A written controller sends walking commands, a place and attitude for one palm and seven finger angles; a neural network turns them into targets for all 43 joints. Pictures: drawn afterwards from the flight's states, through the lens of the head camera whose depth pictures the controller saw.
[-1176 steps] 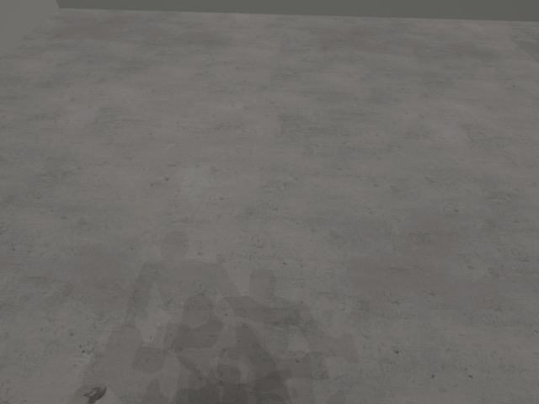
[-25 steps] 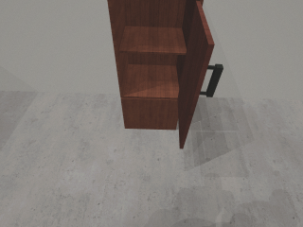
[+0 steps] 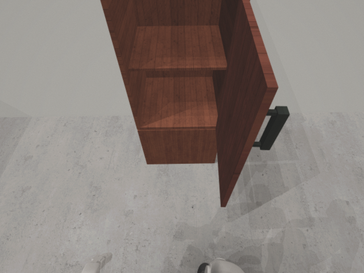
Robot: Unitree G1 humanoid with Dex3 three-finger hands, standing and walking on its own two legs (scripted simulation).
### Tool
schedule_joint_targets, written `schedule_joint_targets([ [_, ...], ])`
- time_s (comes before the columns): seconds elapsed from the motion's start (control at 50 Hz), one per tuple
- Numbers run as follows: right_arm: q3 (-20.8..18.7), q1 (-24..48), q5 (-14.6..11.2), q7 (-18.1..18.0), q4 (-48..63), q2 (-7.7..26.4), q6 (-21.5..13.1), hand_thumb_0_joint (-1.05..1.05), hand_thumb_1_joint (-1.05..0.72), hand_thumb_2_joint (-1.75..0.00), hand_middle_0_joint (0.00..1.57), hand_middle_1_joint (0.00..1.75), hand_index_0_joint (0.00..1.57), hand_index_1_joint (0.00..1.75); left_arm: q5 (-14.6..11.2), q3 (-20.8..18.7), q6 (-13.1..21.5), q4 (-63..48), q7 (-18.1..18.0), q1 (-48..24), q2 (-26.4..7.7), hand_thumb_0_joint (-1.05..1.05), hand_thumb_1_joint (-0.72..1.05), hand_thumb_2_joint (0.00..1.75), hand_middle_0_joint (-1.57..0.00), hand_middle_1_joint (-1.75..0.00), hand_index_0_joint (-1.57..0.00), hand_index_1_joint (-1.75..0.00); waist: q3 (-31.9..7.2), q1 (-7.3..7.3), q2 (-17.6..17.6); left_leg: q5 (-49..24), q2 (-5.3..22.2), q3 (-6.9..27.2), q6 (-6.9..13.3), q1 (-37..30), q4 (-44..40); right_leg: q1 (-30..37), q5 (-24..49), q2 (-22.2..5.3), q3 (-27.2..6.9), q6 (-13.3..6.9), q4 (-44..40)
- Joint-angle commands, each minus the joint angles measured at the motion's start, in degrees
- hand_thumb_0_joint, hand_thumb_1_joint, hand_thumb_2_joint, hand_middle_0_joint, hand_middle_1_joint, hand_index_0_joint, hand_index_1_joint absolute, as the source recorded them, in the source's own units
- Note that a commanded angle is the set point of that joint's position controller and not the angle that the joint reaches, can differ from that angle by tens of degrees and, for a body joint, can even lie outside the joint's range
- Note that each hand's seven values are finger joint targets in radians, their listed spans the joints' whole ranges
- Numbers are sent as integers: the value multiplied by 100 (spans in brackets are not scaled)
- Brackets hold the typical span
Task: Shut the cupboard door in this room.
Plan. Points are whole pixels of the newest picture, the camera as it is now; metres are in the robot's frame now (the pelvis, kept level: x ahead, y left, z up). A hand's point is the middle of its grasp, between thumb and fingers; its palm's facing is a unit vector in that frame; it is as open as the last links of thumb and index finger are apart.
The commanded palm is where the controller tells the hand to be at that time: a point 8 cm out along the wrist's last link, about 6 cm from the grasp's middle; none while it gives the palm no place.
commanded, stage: turn or walk to find it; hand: left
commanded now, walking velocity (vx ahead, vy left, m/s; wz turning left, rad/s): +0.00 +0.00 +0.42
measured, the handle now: (263, 129) +0.42 -0.17 +0.05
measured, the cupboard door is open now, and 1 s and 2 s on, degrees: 87 87 87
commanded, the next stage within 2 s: stand and wait in 0.70 s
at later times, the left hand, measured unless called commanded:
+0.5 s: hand out of the picture +0.05 +0.26 -0.17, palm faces +0.27 -0.93 -0.24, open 7.3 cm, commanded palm none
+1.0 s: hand out of the picture +0.07 +0.19 -0.13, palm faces +0.35 -0.89 -0.28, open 7.3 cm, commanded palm none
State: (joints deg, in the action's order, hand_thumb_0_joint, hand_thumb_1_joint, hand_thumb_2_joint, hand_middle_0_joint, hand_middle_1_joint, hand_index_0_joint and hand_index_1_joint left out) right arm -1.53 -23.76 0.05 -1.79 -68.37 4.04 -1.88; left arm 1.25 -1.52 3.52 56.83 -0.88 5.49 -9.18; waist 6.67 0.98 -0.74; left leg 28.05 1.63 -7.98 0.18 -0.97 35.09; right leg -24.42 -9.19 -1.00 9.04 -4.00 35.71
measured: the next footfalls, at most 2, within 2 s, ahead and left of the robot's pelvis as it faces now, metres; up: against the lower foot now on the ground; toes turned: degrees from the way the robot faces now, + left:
left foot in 0.46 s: +0.08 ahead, +0.16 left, +0.00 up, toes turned +18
right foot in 0.88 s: +0.13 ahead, -0.07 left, +0.00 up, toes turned +15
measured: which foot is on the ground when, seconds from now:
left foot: down 0.00-0.00, up 0.02-0.44, down 0.46-0.90, up 0.92-1.00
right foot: down 0.00-0.46, up 0.48-0.86, down 0.88-1.00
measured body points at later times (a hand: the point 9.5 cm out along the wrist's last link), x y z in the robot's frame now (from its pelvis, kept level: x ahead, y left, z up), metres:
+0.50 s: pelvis +0.05 +0.04 +0.01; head +0.07 +0.07 +0.45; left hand +0.04 +0.31 -0.15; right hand +0.20 -0.19 -0.12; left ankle +0.04 +0.15 -0.72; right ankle +0.09 -0.07 -0.70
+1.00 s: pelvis +0.07 -0.01 +0.02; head +0.11 -0.04 +0.47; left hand +0.05 +0.24 -0.11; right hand +0.19 -0.22 -0.15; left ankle +0.02 +0.14 -0.68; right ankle +0.09 -0.08 -0.72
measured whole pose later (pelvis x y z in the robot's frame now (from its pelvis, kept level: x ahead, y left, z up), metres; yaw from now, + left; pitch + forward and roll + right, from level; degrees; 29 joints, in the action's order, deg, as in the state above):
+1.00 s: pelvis +0.07 -0.01 +0.02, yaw +20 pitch -1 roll +3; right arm -3.5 -11.3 0.6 -0.5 -59.7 12.1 3.1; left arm 0.6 -0.7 0.6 56.8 -1.2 11.7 -8.7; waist 3.5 0.3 -2.7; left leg 25.5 -1.4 2.1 -1.2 19.8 45.4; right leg -12.8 -17.3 -1.9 4.4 -3.5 30.8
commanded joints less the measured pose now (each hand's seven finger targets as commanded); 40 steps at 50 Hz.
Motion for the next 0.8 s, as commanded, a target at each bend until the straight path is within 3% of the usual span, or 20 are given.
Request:
schedule_joint_targets([
  [0.0,-177,-256,-86,16,554,645,76,0,-90,-90,20,30,20,30,-73,-270,21,248,-122,1703,-1247,0,90,90,-20,-30,-20,-30,-1480,-491,1162,589,50,1226,-38,2142,3851,2252,4016,-2621,-2520,-1021,-1383],
  [0.02,-195,-69,-36,45,585,636,151,0,-90,-90,20,30,20,30,-71,-237,-45,70,-133,1171,-1039,0,90,90,-20,-30,-20,-30,-986,-347,694,293,167,1146,-63,2381,3992,1738,2678,-2389,-2290,-903,-1607],
  [0.04,-197,151,7,70,601,606,223,0,-90,-90,20,30,20,30,-79,-204,-79,-13,-147,852,-866,0,90,90,-20,-30,-20,-30,-687,-242,290,-43,283,1131,-85,2373,3931,1156,1945,-2174,-1895,-736,-1751],
  [0.06,-187,158,26,89,642,558,257,0,-90,-90,20,30,20,30,-51,-207,-93,-95,-171,612,-799,0,90,90,-20,-30,-20,-30,-632,-106,142,-150,371,1065,-128,2298,3691,862,1623,-2116,-1535,-650,-1814],
  [0.08,-181,78,48,109,665,532,320,0,-90,-90,20,30,20,30,-35,-203,-97,-162,-173,448,-786,0,90,90,-20,-30,-20,-30,-726,18,274,-215,399,974,-200,2214,3450,699,1428,-2020,-1200,-553,-1873],
  [0.14,-190,256,75,161,800,605,397,0,-90,-90,20,30,20,30,-11,-240,-129,-176,-130,590,-773,0,90,90,-20,-30,-20,-30,-832,-35,651,-398,317,743,-297,2295,2828,870,1360,-1781,-787,-410,-1882],
  [0.18,-193,430,68,194,935,658,407,0,-90,-90,20,30,20,30,2,-273,-164,-223,-124,551,-894,0,90,90,-20,-30,-20,-30,-810,-41,762,-485,346,622,-337,2343,2519,906,1115,-1826,-580,-432,-1876],
  [0.28,-205,1163,44,253,1349,830,371,0,-90,-90,20,30,20,30,42,-363,-252,-289,-94,669,-1183,0,90,90,-20,-30,-20,-30,-586,-238,958,-358,293,418,-335,2322,1638,1011,863,-1984,-467,-478,-1737],
  [0.34,-210,1319,38,267,1520,941,336,0,-90,-90,20,30,20,30,52,-415,-286,-326,-81,676,-1331,0,90,90,-20,-30,-20,-30,-613,-231,1001,-402,283,341,-286,2170,1001,1149,833,-2068,-432,-437,-1526],
  [0.38,-227,1100,61,264,1529,1051,299,0,-90,-90,20,30,20,30,26,-444,-330,-356,-68,657,-1370,0,90,90,-20,-30,-20,-30,-774,-81,706,-1030,204,220,-232,1577,-74,1091,601,-1982,-145,-215,-994],
  [0.4,-264,925,79,271,1506,1229,263,0,-90,-90,20,30,20,30,-21,-432,-377,-384,-49,718,-1306,0,90,90,-20,-30,-20,-30,-836,35,234,-1578,277,342,-179,941,-821,634,109,-1804,51,58,-442],
  [0.42,-373,790,136,258,1564,1758,218,0,-90,-90,20,30,20,30,-54,-392,-426,-503,-13,853,-999,0,90,90,-20,-30,-20,-30,-812,83,-1269,-2185,1333,2005,285,598,-1578,-296,-1252,-1060,341,488,727],
  [0.44,-470,639,153,225,1620,2219,245,0,-90,-90,20,30,20,30,-29,-291,-439,-747,20,593,-780,0,90,90,-20,-30,-20,-30,-662,232,-1999,-3112,2293,3126,973,817,-2118,-891,-2762,-551,112,700,1889],
  [0.46,-469,599,141,176,1546,2231,248,0,-90,-90,20,30,20,30,15,-293,-502,-806,-7,331,-920,0,90,90,-20,-30,-20,-30,-663,282,-1618,-2661,2238,3223,1102,1187,-2191,-820,-2626,-588,-485,641,2501],
  [0.48,-439,896,148,132,1586,2116,255,0,-90,-90,20,30,20,30,0,-347,-498,-744,7,263,-899,0,90,90,-20,-30,-20,-30,-616,145,-1475,-2326,1952,2938,1038,1235,-2144,-1007,-2220,-553,-695,646,2853],
  [0.52,-328,1435,123,104,1716,1806,208,0,-90,-90,20,30,20,30,-7,-370,-460,-519,72,585,-961,0,90,90,-20,-30,-20,-30,-715,-128,-922,-2715,1337,2043,820,1048,-1910,-934,-1387,-537,-780,704,2949],
  [0.56,-301,1384,73,93,1701,1722,153,0,-90,-90,20,30,20,30,-29,-345,-445,-381,77,784,-947,0,90,90,-20,-30,-20,-30,-939,-158,-616,-3466,1152,1704,800,748,-1802,-781,-1146,-487,-751,772,2875],
  [0.68,-381,911,100,87,1539,1796,189,0,-90,-90,20,30,20,30,-78,-270,-439,-545,-1,470,-853,0,90,90,-20,-30,-20,-30,-1068,81,-601,-4572,1266,2085,1025,144,-1489,-661,-1667,-365,-796,862,1919],
  [0.74,-387,974,120,85,1488,1734,231,0,-90,-90,20,30,20,30,-91,-216,-442,-498,-27,507,-732,0,90,90,-20,-30,-20,-30,-1038,85,-782,-4267,1242,2080,1012,403,-1468,-179,-1810,-278,-722,784,1249],
  [0.78,-374,1127,128,83,1488,1702,246,0,-90,-90,20,30,20,30,-110,-190,-416,-399,-29,740,-692,0,90,90,-20,-30,-20,-30,-1021,-19,-874,-4120,1169,2112,935,741,-1409,406,-1702,-179,-660,701,466],
])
